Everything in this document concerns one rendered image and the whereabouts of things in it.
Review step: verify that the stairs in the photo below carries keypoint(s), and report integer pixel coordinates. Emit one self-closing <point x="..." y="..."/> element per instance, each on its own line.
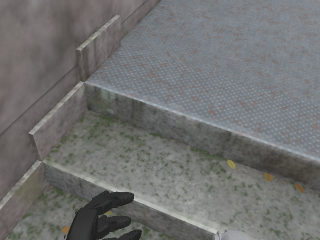
<point x="190" y="179"/>

